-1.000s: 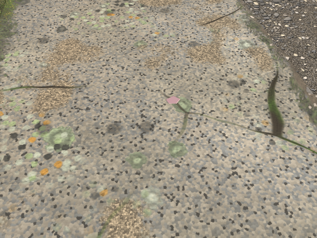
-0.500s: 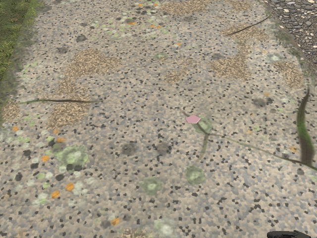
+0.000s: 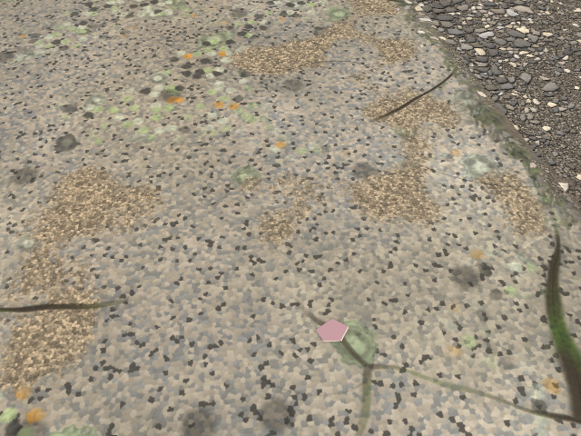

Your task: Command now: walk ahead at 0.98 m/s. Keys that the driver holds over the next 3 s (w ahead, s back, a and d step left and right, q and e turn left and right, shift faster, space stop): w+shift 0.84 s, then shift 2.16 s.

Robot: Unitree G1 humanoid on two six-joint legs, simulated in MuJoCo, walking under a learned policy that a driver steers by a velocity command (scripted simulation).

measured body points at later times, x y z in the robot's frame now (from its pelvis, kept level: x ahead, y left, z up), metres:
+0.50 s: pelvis +0.48 -0.01 +0.00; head +0.51 -0.01 +0.45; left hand +0.37 +0.23 -0.14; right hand +0.72 -0.22 -0.08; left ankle +0.71 +0.14 -0.67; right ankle +0.33 -0.08 -0.73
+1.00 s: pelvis +0.97 +0.02 -0.01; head +1.01 +0.02 +0.44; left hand +1.22 +0.22 -0.09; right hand +0.86 -0.22 -0.14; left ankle +0.79 +0.10 -0.73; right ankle +1.22 -0.08 -0.69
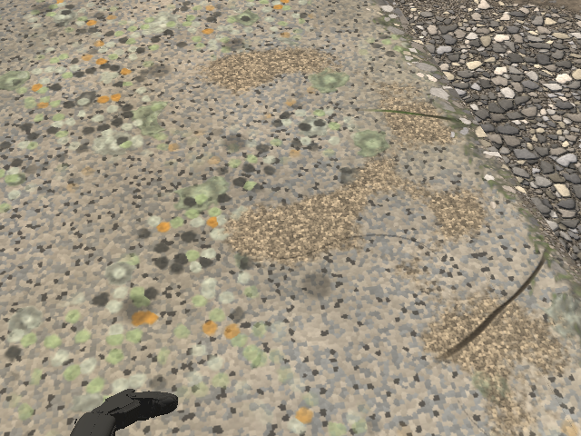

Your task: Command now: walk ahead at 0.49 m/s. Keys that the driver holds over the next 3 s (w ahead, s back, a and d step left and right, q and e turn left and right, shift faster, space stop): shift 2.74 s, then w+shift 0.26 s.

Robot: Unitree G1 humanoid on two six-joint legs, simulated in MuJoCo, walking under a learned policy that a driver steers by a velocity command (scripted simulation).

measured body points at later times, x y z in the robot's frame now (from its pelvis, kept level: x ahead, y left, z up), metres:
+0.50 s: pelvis +0.20 +0.01 +0.01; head +0.20 +0.02 +0.46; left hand +0.23 +0.24 -0.15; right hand +0.26 -0.22 -0.14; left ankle +0.24 +0.12 -0.73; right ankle +0.25 -0.08 -0.73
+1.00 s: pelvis +0.23 +0.02 +0.02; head +0.23 +0.02 +0.47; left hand +0.22 +0.24 -0.14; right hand +0.22 -0.19 -0.14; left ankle +0.24 +0.13 -0.73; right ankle +0.25 -0.08 -0.73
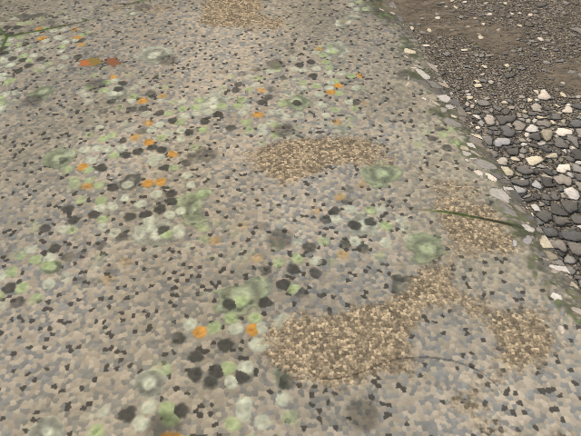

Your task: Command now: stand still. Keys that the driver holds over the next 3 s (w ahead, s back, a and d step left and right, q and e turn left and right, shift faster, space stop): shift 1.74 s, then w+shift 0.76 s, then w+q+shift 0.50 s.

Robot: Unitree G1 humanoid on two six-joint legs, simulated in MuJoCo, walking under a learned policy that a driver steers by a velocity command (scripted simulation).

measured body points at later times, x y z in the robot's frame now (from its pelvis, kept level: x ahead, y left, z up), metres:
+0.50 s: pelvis +0.01 +0.00 +0.00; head +0.01 +0.00 +0.45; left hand -0.02 +0.21 -0.16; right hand -0.02 -0.21 -0.16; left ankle +0.01 +0.10 -0.74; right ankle +0.02 -0.10 -0.74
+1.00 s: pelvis +0.02 +0.00 +0.00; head +0.02 +0.00 +0.45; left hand -0.02 +0.20 -0.16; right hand -0.02 -0.20 -0.16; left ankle +0.01 +0.10 -0.74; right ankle +0.02 -0.10 -0.74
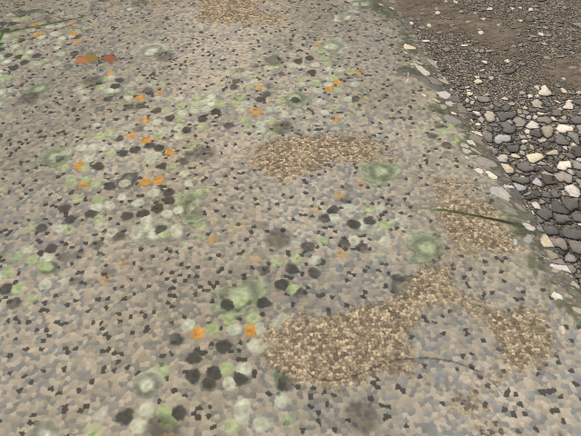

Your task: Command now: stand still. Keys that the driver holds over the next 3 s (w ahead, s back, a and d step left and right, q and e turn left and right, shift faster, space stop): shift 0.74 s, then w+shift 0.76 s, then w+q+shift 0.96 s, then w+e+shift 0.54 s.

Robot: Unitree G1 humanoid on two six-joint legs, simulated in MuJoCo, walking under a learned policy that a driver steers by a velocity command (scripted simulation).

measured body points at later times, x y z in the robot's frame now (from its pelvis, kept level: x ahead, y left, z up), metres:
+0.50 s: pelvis +0.01 +0.00 +0.00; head +0.02 +0.00 +0.45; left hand -0.03 +0.20 -0.16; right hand -0.03 -0.20 -0.16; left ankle -0.01 +0.11 -0.74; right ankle +0.01 -0.10 -0.74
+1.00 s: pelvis +0.05 +0.02 +0.00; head +0.06 +0.03 +0.45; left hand -0.01 +0.24 -0.16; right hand +0.09 -0.21 -0.15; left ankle +0.02 +0.11 -0.73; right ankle +0.01 -0.10 -0.74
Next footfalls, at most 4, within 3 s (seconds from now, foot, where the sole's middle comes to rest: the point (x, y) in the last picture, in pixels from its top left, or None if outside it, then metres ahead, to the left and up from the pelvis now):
1.46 right None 0.53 -0.07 -0.78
1.94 left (275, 287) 0.94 0.08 -0.78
2.36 right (269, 172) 1.41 0.11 -0.78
2.78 left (141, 155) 1.50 0.56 -0.78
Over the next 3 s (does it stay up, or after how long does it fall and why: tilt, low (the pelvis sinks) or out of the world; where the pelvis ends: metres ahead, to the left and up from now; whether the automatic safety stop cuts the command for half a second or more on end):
stays up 1.58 0.50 -0.01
